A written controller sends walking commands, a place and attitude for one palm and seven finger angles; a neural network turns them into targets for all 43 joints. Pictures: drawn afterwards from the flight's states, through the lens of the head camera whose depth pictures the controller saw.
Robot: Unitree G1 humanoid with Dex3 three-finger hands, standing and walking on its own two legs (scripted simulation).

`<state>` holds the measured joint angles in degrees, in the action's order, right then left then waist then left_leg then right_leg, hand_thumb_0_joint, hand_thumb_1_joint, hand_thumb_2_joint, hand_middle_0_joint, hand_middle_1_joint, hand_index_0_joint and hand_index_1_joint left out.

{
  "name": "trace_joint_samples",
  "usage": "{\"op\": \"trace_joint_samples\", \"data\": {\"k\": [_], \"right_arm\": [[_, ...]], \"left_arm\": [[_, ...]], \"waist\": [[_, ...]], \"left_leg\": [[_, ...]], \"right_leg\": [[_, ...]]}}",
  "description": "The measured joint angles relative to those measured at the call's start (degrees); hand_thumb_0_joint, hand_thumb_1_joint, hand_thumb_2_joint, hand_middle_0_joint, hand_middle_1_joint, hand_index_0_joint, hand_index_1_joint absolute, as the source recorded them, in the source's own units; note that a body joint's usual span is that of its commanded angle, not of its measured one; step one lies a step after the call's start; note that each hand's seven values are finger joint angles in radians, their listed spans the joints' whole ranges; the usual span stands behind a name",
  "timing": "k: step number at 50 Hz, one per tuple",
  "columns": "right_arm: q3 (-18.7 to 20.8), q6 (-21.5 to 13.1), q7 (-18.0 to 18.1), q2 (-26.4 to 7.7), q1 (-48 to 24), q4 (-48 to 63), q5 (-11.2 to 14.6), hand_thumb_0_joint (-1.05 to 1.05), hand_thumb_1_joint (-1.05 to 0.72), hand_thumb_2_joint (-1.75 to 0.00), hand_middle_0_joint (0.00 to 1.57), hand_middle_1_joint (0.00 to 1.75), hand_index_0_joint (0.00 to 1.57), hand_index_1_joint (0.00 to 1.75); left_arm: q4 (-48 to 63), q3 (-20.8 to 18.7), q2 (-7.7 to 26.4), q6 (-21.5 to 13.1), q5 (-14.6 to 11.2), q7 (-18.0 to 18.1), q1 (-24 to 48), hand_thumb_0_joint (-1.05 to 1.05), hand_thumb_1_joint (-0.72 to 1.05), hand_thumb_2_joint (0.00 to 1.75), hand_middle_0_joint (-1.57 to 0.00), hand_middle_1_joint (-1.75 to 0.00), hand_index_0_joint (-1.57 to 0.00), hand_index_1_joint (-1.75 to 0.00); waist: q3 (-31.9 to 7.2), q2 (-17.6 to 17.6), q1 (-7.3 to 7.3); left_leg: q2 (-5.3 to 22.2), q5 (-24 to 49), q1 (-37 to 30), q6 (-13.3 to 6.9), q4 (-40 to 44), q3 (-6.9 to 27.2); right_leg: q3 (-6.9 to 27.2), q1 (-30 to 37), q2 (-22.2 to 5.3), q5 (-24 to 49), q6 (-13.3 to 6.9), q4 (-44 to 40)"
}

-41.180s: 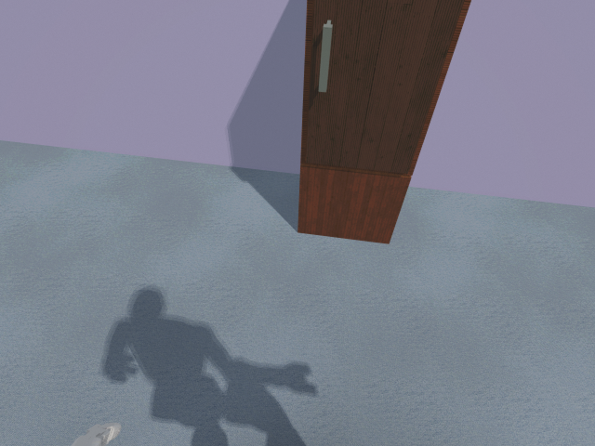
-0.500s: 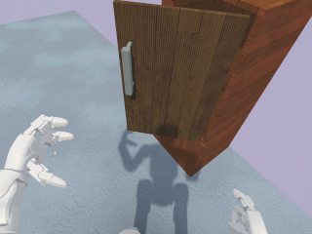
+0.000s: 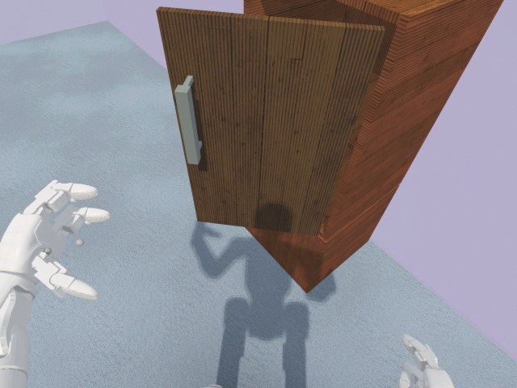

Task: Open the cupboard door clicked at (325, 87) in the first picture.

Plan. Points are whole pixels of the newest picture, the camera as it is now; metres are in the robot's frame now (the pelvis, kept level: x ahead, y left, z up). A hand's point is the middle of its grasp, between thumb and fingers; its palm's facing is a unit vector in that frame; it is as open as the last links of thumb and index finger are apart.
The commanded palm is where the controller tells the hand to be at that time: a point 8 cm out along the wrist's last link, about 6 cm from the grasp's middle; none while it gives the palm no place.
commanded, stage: raise the hand with hooked fingers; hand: left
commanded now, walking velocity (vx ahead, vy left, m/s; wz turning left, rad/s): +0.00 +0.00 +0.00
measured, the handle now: (191, 122) +0.59 +0.18 +0.08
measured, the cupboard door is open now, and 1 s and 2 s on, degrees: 44 44 44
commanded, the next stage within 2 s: move the hooked fingers beside the handle in 0.16 s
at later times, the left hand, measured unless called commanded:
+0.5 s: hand (95, 223) +0.32 +0.26 +0.09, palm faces -0.03 -1.00 +0.00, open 14.0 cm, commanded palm +0.30 +0.31 +0.10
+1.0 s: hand (116, 179) +0.41 +0.26 +0.09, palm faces -0.05 -1.00 +0.01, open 14.0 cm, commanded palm +0.39 +0.31 +0.09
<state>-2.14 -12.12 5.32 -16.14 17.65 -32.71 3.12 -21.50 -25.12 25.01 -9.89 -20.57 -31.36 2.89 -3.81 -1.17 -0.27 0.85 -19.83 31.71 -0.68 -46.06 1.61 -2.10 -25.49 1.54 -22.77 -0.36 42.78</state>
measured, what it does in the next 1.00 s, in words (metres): stands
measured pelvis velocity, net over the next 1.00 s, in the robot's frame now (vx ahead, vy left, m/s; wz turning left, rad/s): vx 0.00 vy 0.01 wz -0.02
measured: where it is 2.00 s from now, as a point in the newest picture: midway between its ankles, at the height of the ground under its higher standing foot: outside the picture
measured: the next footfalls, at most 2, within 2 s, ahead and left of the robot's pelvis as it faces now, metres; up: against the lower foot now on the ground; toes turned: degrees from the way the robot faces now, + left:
none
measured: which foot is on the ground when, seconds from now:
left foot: down 0.00-1.00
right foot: down 0.00-1.00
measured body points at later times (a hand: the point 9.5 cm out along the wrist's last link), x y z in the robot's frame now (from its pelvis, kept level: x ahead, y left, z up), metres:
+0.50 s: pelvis -0.01 -0.01 +0.00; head +0.02 +0.00 +0.45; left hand +0.31 +0.32 +0.10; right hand +0.14 -0.26 -0.08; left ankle +0.04 +0.11 -0.71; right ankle -0.01 -0.12 -0.71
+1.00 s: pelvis +0.00 +0.01 -0.01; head +0.06 +0.02 +0.44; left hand +0.40 +0.32 +0.09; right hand +0.08 -0.26 -0.10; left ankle +0.04 +0.11 -0.71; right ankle -0.01 -0.12 -0.71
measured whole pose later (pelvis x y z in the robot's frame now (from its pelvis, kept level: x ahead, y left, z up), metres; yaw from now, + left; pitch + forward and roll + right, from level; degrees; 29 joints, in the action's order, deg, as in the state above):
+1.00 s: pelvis +0.00 +0.01 -0.01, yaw -1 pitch +11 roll -3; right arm -2.2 -5.3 4.5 -16.1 20.9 -35.4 2.8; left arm -49.9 -24.6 30.6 -14.4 -14.4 -29.8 30.9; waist -4.3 -0.4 -3.7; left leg 1.1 -20.9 39.0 -1.1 -49.0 0.9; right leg -1.4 -32.9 1.7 -23.5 0.1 45.5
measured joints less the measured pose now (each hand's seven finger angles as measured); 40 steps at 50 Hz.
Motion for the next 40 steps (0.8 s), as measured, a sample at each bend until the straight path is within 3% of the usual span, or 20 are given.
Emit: {"op": "trace_joint_samples", "data": {"k": [16, 20, 27, 40], "right_arm": [[-0.66, 0.27, 0.47, 0.44, -1.17, -0.13, 0.27, 0.01, -0.90, -0.90, 0.20, 0.30, 0.20, 0.30], [-0.88, 0.43, 0.98, 0.20, -1.48, -0.65, 0.29, 0.01, -0.90, -0.90, 0.20, 0.30, 0.20, 0.30], [-1.12, 1.05, 1.37, 0.10, -1.81, -2.01, 0.25, 0.01, -0.90, -0.90, 0.20, 0.30, 0.20, 0.30], [-0.24, 4.56, -0.47, -0.21, 2.57, -1.67, -0.02, 0.01, -0.90, -0.90, 0.20, 0.30, 0.20, 0.30]], "left_arm": [[-3.42, 0.90, 0.22, -0.17, -0.37, -0.96, 1.76, -0.01, -0.50, 0.30, -0.30, -1.20, -0.30, -1.20], [-6.71, 1.54, 0.28, -0.96, 0.37, -0.56, 5.59, -0.01, -0.50, 0.30, -0.30, -1.20, -0.30, -1.20], [-14.23, 2.89, 1.92, -1.44, 2.92, 0.40, 15.51, -0.01, -0.50, 0.30, -0.30, -1.20, -0.30, -1.20], [-22.44, 1.61, 3.77, -1.80, 4.81, 1.68, 22.02, -0.01, -0.50, 0.30, -0.30, -1.20, -0.30, -1.20]], "waist": [[-0.54, -0.98, 0.58], [0.01, -0.70, 0.62], [1.08, 0.05, -0.52], [-0.35, 0.19, -2.69]], "left_leg": [[-0.07, 0.71, -0.21, 0.31, 0.71, 0.17], [-0.18, 0.80, 0.57, 0.37, 0.10, 0.64], [-0.22, 1.04, 2.80, 0.38, -0.78, 0.95], [0.03, -0.13, 4.86, -0.27, -1.27, -1.04]], "right_leg": [[-0.16, -0.07, -0.05, 0.26, -0.26, 0.01], [-0.64, -0.63, -0.11, 0.20, -0.29, 0.54], [-0.95, -2.75, -0.12, 0.35, -0.35, 1.39], [1.06, -5.58, -0.07, -0.22, 0.28, 2.10]]}}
